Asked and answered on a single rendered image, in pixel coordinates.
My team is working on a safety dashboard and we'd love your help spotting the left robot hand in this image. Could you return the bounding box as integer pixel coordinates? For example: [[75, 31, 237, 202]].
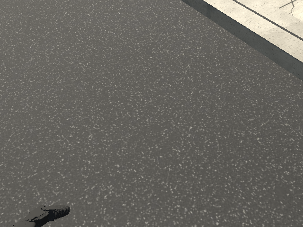
[[12, 204, 70, 227]]

